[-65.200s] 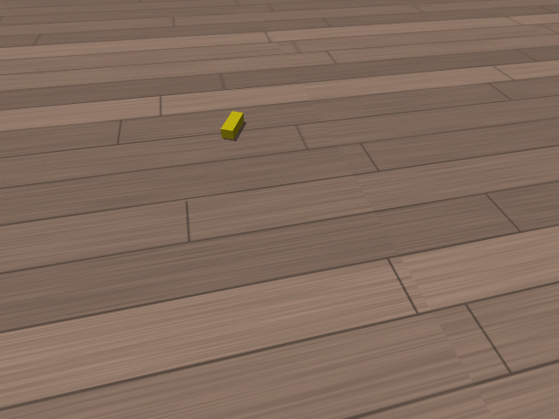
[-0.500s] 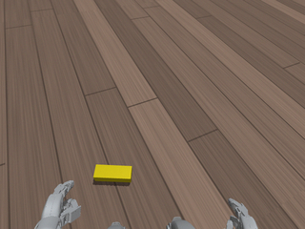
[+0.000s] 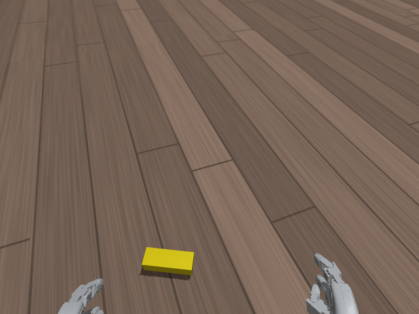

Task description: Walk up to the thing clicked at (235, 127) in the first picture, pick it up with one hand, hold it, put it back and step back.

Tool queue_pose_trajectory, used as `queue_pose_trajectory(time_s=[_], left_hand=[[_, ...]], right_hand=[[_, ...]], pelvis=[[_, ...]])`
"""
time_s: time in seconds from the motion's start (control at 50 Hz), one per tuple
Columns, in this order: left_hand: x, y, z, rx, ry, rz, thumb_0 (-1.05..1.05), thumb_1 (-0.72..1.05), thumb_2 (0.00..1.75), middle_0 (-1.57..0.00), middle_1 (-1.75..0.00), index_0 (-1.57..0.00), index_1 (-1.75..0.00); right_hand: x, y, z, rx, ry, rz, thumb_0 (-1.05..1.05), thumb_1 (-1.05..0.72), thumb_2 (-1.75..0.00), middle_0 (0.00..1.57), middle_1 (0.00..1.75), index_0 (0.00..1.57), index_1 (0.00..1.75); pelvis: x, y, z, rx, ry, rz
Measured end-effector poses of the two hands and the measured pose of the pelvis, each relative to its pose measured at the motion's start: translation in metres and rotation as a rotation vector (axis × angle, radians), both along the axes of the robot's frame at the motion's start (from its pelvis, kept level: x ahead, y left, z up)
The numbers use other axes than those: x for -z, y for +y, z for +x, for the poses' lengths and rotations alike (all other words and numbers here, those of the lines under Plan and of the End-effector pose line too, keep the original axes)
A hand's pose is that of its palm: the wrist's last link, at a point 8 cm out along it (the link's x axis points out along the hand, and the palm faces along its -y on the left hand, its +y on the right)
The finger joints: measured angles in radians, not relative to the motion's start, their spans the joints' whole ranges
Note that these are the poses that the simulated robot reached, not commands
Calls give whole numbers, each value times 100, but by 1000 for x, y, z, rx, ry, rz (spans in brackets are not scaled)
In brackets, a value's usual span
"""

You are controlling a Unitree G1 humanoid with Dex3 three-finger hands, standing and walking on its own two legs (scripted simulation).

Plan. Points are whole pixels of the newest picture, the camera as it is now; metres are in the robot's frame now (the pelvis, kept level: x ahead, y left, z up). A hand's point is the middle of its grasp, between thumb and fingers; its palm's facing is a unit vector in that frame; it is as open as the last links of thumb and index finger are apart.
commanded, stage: home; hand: left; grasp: from above
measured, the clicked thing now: (169, 261) +0.51 +0.14 -0.69
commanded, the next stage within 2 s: stand in 1.76 s
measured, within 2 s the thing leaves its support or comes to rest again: neither
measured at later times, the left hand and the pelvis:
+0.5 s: hand out of the picture +0.17 +0.17 -0.05, palm faces +0.03 -0.98 -0.20, open 7.4 cm; pelvis +0.00 +0.00 +0.00, yaw -1 degrees
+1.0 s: hand out of the picture +0.16 +0.18 -0.05, palm faces +0.03 -0.98 -0.20, open 7.4 cm; pelvis +0.00 +0.00 +0.00, yaw +0 degrees
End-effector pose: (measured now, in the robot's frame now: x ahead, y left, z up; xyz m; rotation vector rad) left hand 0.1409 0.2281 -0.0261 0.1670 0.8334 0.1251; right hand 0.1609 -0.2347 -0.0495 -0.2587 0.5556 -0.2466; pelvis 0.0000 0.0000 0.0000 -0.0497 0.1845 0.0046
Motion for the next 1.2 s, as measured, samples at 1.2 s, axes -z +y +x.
queue_pose_trajectory(time_s=[1.2], left_hand=[[-2, -2, 4, 26, -12, 3, 2, 90, 90, -20, -30, -21, -30]], right_hand=[[8, -8, -21, 42, 40, -2, 2, -90, -90, 20, 29, 21, 29]], pelvis=[[2, 0, -1, 10, -8, -1]])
